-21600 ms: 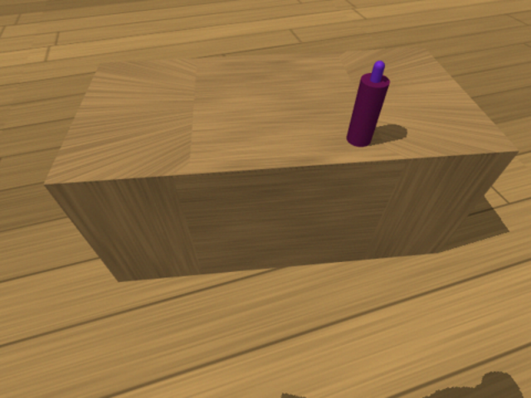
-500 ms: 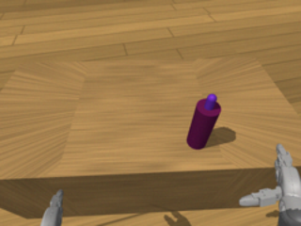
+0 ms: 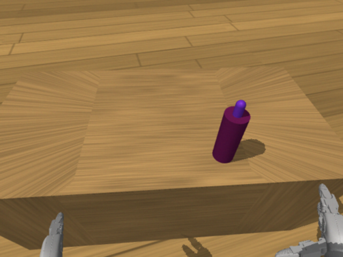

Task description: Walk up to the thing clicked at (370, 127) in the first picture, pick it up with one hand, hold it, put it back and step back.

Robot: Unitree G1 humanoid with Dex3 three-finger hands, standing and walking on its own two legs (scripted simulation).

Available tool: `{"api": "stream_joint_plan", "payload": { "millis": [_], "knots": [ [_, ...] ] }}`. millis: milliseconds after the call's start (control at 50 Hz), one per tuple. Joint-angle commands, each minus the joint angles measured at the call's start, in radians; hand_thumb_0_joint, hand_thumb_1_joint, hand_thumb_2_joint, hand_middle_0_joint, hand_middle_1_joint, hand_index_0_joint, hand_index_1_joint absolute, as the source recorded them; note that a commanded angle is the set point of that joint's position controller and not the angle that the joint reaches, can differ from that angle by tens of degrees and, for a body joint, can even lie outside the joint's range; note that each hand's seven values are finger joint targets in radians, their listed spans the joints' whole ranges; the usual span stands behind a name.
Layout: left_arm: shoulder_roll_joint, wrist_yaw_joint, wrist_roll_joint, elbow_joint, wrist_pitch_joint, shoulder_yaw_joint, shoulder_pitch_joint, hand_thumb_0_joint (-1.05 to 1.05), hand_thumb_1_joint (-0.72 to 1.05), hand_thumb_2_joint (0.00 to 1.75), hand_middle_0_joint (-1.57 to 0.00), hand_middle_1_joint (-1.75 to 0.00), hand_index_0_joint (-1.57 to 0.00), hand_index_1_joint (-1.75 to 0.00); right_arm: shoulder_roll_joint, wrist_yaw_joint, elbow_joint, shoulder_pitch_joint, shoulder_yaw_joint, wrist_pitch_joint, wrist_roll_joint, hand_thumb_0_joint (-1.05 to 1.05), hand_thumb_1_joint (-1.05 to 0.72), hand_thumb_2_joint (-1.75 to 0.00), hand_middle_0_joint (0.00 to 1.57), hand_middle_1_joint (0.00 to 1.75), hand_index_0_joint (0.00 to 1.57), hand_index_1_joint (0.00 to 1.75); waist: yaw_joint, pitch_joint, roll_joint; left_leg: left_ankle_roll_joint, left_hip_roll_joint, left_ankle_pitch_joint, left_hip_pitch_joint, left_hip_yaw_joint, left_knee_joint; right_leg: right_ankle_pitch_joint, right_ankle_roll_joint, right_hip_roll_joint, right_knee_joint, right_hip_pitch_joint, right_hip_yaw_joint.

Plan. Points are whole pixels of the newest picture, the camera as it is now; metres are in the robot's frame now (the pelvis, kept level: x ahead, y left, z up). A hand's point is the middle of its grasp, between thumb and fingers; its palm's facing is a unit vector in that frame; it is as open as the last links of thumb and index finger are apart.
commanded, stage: home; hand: right
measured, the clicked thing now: (231, 131) +0.48 -0.20 -0.02
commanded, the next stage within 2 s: none
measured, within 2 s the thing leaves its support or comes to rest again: neither
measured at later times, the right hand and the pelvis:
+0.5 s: hand (253, 251) +0.15 -0.18 -0.08, palm faces +0.11 +0.97 -0.21, open 17.5 cm; pelvis -0.01 -0.01 +0.00, yaw +0 degrees
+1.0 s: hand (255, 248) +0.16 -0.20 -0.10, palm faces -0.03 +0.95 -0.31, open 17.6 cm; pelvis +0.01 -0.01 +0.00, yaw +1 degrees
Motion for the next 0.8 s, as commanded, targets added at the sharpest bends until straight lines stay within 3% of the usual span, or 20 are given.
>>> {"api": "stream_joint_plan", "payload": {
  "millis": [0,20,60,100,180,200,220,240,280,320,400,460,560,620,640,660,680,700,740,780],
  "knots": [
    [0.113,0.009,0.01,-0.141,-0.072,0.043,-0.081,0.0,-0.53,0.07,-0.05,-0.05,-0.05,-0.06,-0.198,-0.015,-0.181,-0.061,-0.106,-0.093,-0.001,0.0,0.54,-0.05,0.05,0.06,0.05,0.06,-0.007,-0.031,-0.024,-0.004,-0.002,-0.015,0.086,-0.002,-0.175,0.037,-0.035,0.038,-0.157,-0.06,-0.055],
    [0.102,0.004,0.009,-0.174,-0.08,0.024,-0.092,0.0,-0.52,0.08,-0.05,-0.05,-0.05,-0.06,-0.19,-0.013,-0.203,-0.07,-0.098,-0.103,-0.001,0.0,0.53,-0.06,0.05,0.06,0.05,0.06,-0.008,-0.027,-0.014,-0.005,-0.005,-0.028,0.087,0.0,-0.178,0.026,-0.034,0.034,-0.162,-0.064,-0.053],
    [0.153,0.01,0.011,-0.156,-0.084,0.079,-0.056,0.0,-0.42,0.17,-0.11,-0.13,-0.12,-0.14,-0.247,-0.021,-0.153,-0.046,-0.161,-0.109,-0.001,0.0,0.56,-0.05,0.05,0.05,0.05,0.05,-0.006,-0.042,0.003,-0.006,-0.004,-0.034,0.11,0.004,-0.191,0.023,-0.037,0.036,-0.165,-0.058,-0.052],
    [0.087,0.0,0.009,-0.222,-0.095,0.001,-0.082,0.0,-0.26,0.33,-0.12,-0.17,-0.12,-0.17,-0.168,-0.008,-0.135,-0.001,-0.088,-0.122,-0.001,0.0,0.55,-0.05,0.05,0.05,0.05,0.05,-0.005,-0.019,0.028,-0.009,0.0,-0.043,0.103,-0.004,-0.206,0.033,-0.037,0.038,-0.165,-0.058,-0.061],
    [0.011,-0.012,0.014,-0.13,-0.103,-0.074,-0.09,0.0,0.06,0.57,-0.14,-0.2,-0.14,-0.2,-0.122,0.003,-0.078,-0.059,-0.025,-0.141,-0.009,0.0,0.57,-0.04,0.05,0.05,0.05,0.05,0.0,0.022,-0.01,-0.006,0.0,-0.059,0.078,-0.008,-0.212,0.012,-0.037,0.038,-0.176,-0.068,-0.064],
    [-0.008,-0.017,0.016,-0.155,-0.108,-0.107,-0.134,0.0,0.14,0.58,-0.14,-0.21,-0.14,-0.21,-0.078,0.011,-0.064,-0.053,0.02,-0.145,-0.012,0.0,0.58,-0.04,0.05,0.05,0.05,0.05,0.004,0.018,0.012,-0.006,-0.001,-0.065,0.067,-0.009,-0.208,0.011,-0.038,0.036,-0.175,-0.068,-0.064],
    [0.0,-0.018,0.017,-0.146,-0.117,-0.101,-0.153,0.0,0.22,0.61,-0.15,-0.22,-0.15,-0.22,-0.06,0.014,-0.044,-0.049,0.041,-0.147,-0.014,0.0,0.58,-0.04,0.05,0.05,0.05,0.05,0.004,0.011,0.02,-0.005,-0.005,-0.056,0.072,-0.004,-0.198,0.012,-0.039,0.032,-0.18,-0.074,-0.058],
    [0.03,-0.015,0.019,-0.082,-0.114,-0.06,-0.115,0.0,0.3,0.62,-0.15,-0.22,-0.15,-0.22,-0.093,0.01,-0.047,-0.056,0.021,-0.148,-0.017,0.0,0.57,-0.04,0.05,0.05,0.05,0.05,0.007,-0.004,-0.016,-0.003,-0.005,-0.042,0.07,-0.005,-0.194,0.018,-0.038,0.036,-0.177,-0.069,-0.061],
    [0.109,-0.008,0.022,-0.112,-0.127,-0.009,-0.124,0.0,0.46,0.67,-0.16,-0.23,-0.16,-0.23,-0.076,0.013,-0.02,-0.055,0.055,-0.145,-0.021,0.0,0.55,-0.06,0.05,0.05,0.05,0.05,0.039,-0.027,0.016,-0.004,-0.017,-0.015,0.061,0.012,-0.182,0.025,-0.039,0.029,-0.184,-0.042,-0.054],
    [0.118,-0.009,0.025,-0.11,-0.129,-0.002,-0.109,0.0,0.52,0.68,-0.16,-0.24,-0.16,-0.24,-0.05,0.015,0.016,-0.049,0.087,-0.136,-0.028,0.0,0.58,-0.04,0.05,0.05,0.05,0.05,0.049,-0.06,0.05,-0.006,-0.02,0.032,0.073,0.02,-0.17,0.061,-0.04,0.025,-0.175,-0.02,-0.048],
    [0.096,-0.004,0.021,-0.112,-0.129,-0.017,-0.131,0.0,0.67,0.77,-0.18,-0.26,-0.18,-0.26,-0.037,0.01,0.073,-0.196,0.129,-0.123,-0.037,0.0,0.58,-0.04,0.05,0.05,0.05,0.05,0.066,-0.089,0.043,-0.004,-0.019,0.062,0.065,0.015,-0.152,0.082,-0.04,0.02,-0.159,-0.009,-0.039],
    [0.044,-0.005,0.022,-0.097,-0.127,-0.068,-0.15,0.0,0.86,0.88,-0.2,-0.29,-0.2,-0.29,-0.037,0.002,0.127,-0.209,0.138,-0.119,-0.042,0.0,0.56,-0.05,0.05,0.05,0.05,0.05,0.039,-0.102,0.017,-0.001,-0.012,0.044,0.089,0.01,-0.151,0.066,-0.037,0.025,-0.155,-0.035,-0.043],
    [0.015,-0.018,0.024,-0.064,-0.106,-0.094,-0.145,0.0,0.89,0.9,-0.2,-0.3,-0.2,-0.3,-0.018,-0.005,0.208,-0.149,0.173,-0.1,-0.042,0.0,0.6,-0.02,0.05,0.04,0.05,0.04,0.021,-0.112,-0.046,0.007,-0.017,0.13,0.135,0.014,-0.136,0.157,-0.022,0.022,-0.153,-0.038,-0.045],
    [0.065,-0.019,0.025,-0.093,-0.094,-0.056,-0.184,0.0,0.89,0.9,-0.2,-0.3,-0.2,-0.3,-0.045,-0.01,0.178,-0.169,0.163,-0.089,-0.038,0.0,0.58,-0.03,0.05,0.05,0.05,0.05,0.023,-0.126,-0.048,0.006,-0.019,0.173,0.158,0.014,-0.147,0.201,-0.021,0.019,-0.158,-0.023,-0.048],
    [0.037,-0.025,0.022,-0.103,-0.094,-0.08,-0.217,0.0,0.89,0.9,-0.2,-0.3,-0.2,-0.3,-0.02,-0.006,0.18,-0.17,0.193,-0.09,-0.037,0.0,0.57,-0.04,0.05,0.05,0.05,0.05,0.016,-0.096,-0.06,0.007,-0.018,0.147,0.154,0.012,-0.153,0.173,-0.02,0.02,-0.165,-0.037,-0.05],
    [0.097,-0.023,0.027,0.066,-0.086,-0.055,-0.141,0.0,0.89,0.9,-0.2,-0.3,-0.2,-0.3,-0.044,-0.03,0.186,-0.104,0.106,-0.087,-0.037,0.0,0.6,-0.03,0.05,0.04,0.05,0.04,0.019,-0.045,-0.035,0.007,-0.032,0.112,0.142,0.013,-0.159,0.127,-0.025,0.017,-0.153,-0.047,-0.05],
    [0.081,-0.021,0.025,0.042,-0.086,-0.067,-0.161,0.0,0.89,0.9,-0.2,-0.3,-0.2,-0.3,0.021,-0.024,0.229,-0.071,0.185,-0.078,-0.043,0.0,0.59,-0.03,0.05,0.04,0.05,0.04,0.04,-0.009,0.011,0.004,-0.034,0.091,0.123,0.016,-0.17,0.103,-0.03,0.014,-0.157,-0.059,-0.052],
    [0.072,-0.026,0.024,0.042,-0.093,-0.069,-0.169,0.0,0.89,0.9,-0.2,-0.3,-0.2,-0.3,0.046,-0.019,0.19,-0.112,0.224,-0.08,-0.04,0.0,0.56,-0.05,0.05,0.05,0.05,0.05,0.054,-0.023,0.023,0.001,-0.032,0.08,0.121,0.016,-0.174,0.084,-0.034,0.015,-0.157,-0.052,-0.054],
    [0.08,-0.026,0.025,0.057,-0.093,-0.064,-0.19,0.0,0.89,0.9,-0.2,-0.3,-0.2,-0.3,0.009,-0.032,0.169,-0.146,0.188,-0.081,-0.044,0.0,0.58,-0.04,0.05,0.05,0.05,0.05,0.041,-0.044,0.003,0.004,-0.032,0.094,0.119,0.014,-0.164,0.104,-0.031,0.014,-0.155,-0.05,-0.054],
    [0.087,-0.027,0.025,0.073,-0.092,-0.061,-0.19,0.0,0.89,0.9,-0.2,-0.3,-0.2,-0.3,0.014,-0.032,0.168,-0.149,0.196,-0.082,-0.045,0.0,0.59,-0.03,0.05,0.04,0.05,0.04,0.052,-0.063,0.031,0.003,-0.035,0.121,0.115,0.015,-0.154,0.131,-0.032,0.01,-0.145,-0.031,-0.048]
  ]
}}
